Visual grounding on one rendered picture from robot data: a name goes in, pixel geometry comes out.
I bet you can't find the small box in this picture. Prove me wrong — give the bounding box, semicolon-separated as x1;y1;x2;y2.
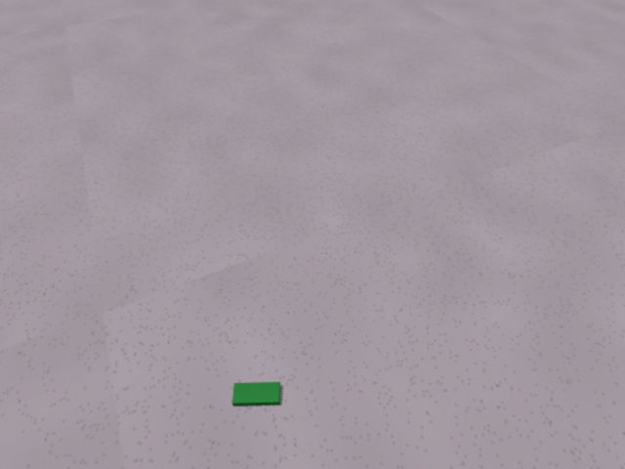
232;382;280;406

